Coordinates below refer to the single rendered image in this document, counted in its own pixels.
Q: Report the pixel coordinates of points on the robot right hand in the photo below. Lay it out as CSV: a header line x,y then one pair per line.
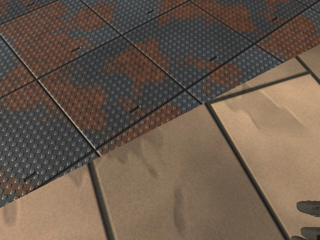
x,y
312,208

